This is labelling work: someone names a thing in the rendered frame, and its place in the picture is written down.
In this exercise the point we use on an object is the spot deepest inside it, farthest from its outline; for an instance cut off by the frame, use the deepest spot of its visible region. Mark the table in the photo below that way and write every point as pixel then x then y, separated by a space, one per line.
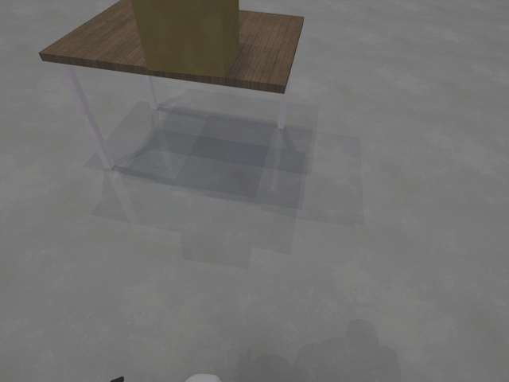
pixel 110 40

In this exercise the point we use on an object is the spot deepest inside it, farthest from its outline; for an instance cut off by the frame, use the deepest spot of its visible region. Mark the carton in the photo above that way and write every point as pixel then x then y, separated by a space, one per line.
pixel 196 37

